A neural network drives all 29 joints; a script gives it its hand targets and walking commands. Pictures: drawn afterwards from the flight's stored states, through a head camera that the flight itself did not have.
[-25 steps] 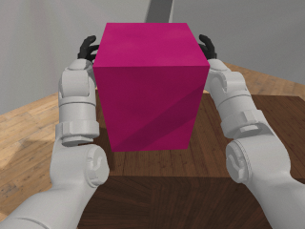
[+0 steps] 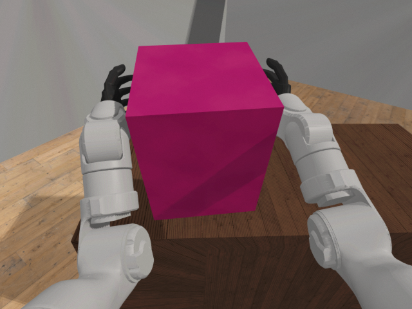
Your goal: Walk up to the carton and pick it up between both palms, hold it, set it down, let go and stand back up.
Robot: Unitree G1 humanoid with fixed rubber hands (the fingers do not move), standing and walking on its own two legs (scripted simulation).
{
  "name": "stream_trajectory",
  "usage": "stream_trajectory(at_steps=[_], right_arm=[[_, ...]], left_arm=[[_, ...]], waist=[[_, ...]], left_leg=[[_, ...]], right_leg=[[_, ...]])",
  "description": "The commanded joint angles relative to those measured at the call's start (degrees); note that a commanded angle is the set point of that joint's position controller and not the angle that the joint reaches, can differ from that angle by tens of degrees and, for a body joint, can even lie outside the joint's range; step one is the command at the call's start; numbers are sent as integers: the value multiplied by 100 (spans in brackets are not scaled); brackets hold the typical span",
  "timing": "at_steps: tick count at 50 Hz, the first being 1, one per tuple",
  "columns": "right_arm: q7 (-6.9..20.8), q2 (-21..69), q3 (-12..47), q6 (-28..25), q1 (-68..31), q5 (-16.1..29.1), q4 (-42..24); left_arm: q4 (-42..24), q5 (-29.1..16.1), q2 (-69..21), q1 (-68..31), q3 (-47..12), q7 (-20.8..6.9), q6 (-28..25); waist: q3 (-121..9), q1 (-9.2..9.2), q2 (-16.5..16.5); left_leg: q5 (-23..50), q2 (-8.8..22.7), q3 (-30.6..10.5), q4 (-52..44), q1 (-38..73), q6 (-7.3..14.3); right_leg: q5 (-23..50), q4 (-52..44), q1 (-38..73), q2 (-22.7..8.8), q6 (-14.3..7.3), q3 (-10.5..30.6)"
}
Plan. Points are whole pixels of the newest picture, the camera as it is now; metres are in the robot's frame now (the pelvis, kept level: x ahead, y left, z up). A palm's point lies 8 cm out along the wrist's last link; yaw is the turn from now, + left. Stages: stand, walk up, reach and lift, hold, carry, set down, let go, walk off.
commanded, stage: hold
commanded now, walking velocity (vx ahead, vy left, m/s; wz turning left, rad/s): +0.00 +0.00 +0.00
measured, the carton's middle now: (199, 132) +0.36 +0.01 +0.22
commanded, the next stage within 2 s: set down in 0.38 s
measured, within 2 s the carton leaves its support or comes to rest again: neither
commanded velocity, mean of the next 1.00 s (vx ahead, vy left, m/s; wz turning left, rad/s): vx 0.00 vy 0.00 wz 0.00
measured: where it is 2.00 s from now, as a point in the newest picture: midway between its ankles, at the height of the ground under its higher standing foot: outside the picture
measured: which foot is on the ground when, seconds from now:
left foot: down 0.00-1.00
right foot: down 0.00-1.00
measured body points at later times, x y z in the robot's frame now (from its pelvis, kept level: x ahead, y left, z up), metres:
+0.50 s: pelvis +0.01 -0.01 +0.00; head -0.06 +0.03 +0.44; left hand +0.41 +0.16 +0.28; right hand +0.40 -0.13 +0.30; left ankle +0.03 +0.12 -0.75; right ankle +0.00 -0.11 -0.75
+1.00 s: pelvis +0.00 +0.00 +0.00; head -0.05 +0.03 +0.45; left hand +0.40 +0.17 +0.28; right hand +0.41 -0.12 +0.25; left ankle +0.03 +0.11 -0.75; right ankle +0.00 -0.11 -0.75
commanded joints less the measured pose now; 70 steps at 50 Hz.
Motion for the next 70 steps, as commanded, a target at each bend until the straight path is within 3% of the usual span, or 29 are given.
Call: stream_trajectory(at_steps=[1, 8, 13, 17, 22, 25, 30, 35, 40, 46, 51, 59, 65, 70], right_arm=[[674, 3587, 1237, -169, -4532, 236, -1127], [798, 3667, 706, -281, -4952, -101, -201], [735, 3525, 578, -305, -4870, -57, 56], [584, 3462, 887, -291, -4687, 246, -295], [379, 3649, 1440, -346, -4674, 715, -1366], [325, 3550, 1576, -367, -4491, 816, -1587], [489, 3245, 1269, -679, -4301, 417, -1304], [804, 2906, 556, -1235, -4131, -468, -532], [1048, 2755, -9, -1863, -4073, -1250, -249], [1135, 2676, -346, -2464, -3841, -1815, -299], [1095, 2680, -233, -2802, -3733, -1914, -638], [1100, 2751, 291, -2994, -3564, -1692, -976], [1124, 2791, 469, -2933, -3352, -1621, -902], [1135, 2830, 447, -2930, -3247, -1684, -876]], left_arm=[[546, -861, -2970, -3976, -2450, -760, -364], [1635, -776, -2820, -4486, -1891, -750, -634], [1895, -748, -2685, -4436, -1680, -824, -723], [1565, -827, -2693, -4151, -1838, -893, -705], [439, -1140, -2881, -4145, -2476, -854, -615], [-6, -1086, -2935, -4011, -2614, -813, -551], [51, -726, -2817, -3866, -2421, -844, -673], [716, -197, -2451, -3655, -1823, -977, -966], [1172, 17, -2230, -3529, -1472, -1117, -1281], [1327, 9, -2305, -3291, -1547, -1167, -1555], [1177, -96, -2487, -3047, -1852, -1121, -1678], [843, -188, -2598, -2731, -2222, -906, -1787], [902, -145, -2508, -2477, -2099, -852, -1804], [957, -197, -2514, -2460, -2056, -853, -1906]], waist=[[-1247, 78, 205], [-1228, 136, 112], [-1398, 48, 169], [-1739, -59, 257], [-2238, -240, 451], [-2053, -268, 600], [-1496, -176, 621], [-863, -7, 373], [-674, 60, 128], [-831, -73, 94], [-1127, -137, 232], [-1484, 27, 426], [-1359, 170, 292], [-1385, 161, 178]], left_leg=[[59, -294, -137, -440, -24, -18], [-737, -291, -162, -556, -427, 139], [-233, -326, -155, -394, -315, 93], [754, -391, -172, -115, 25, -36], [2402, -443, -339, 331, 843, -242], [2722, -424, -380, 396, 1060, -333], [2223, -337, -300, 156, 1132, -311], [971, -249, -112, -313, 911, -100], [274, -238, 43, -562, 716, 90], [526, -235, 130, -463, 941, 90], [1150, -250, 142, -220, 1140, -22], [1794, -268, 111, 38, 1182, -126], [1644, -291, 125, -41, 932, -53], [1587, -295, 112, -84, 869, -28]], right_leg=[[20, -217, -211, 308, 330, 233], [-731, -309, -485, 148, 326, 363], [-185, -258, -355, 141, 343, 366], [1004, -88, 19, 210, 392, 316], [2604, 74, 347, 304, 478, 231], [2660, 38, 231, 347, 444, 168], [1654, -154, -102, 346, 352, -11], [444, -330, -191, 255, 299, -168], [7, -382, -50, 130, 315, -232], [166, -368, -18, 93, 329, -342], [700, -260, 97, 100, 344, -405], [1434, -64, 229, 102, 366, -402], [1745, 5, 401, 86, 429, -331], [1894, 12, 428, 98, 455, -313]])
